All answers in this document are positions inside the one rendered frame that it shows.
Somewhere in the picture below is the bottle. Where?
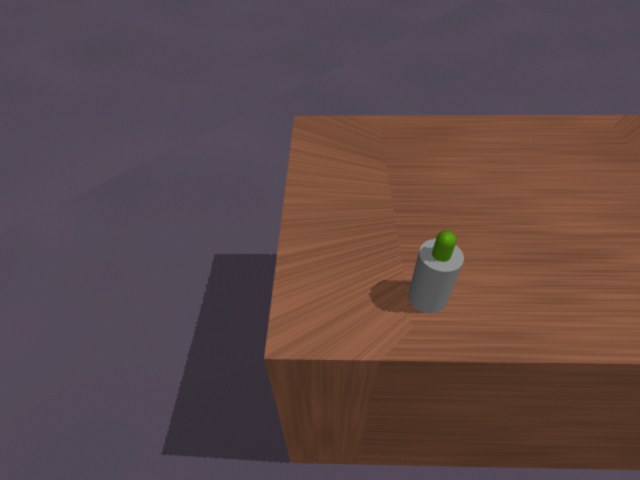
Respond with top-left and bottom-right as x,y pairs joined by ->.
408,231 -> 464,313

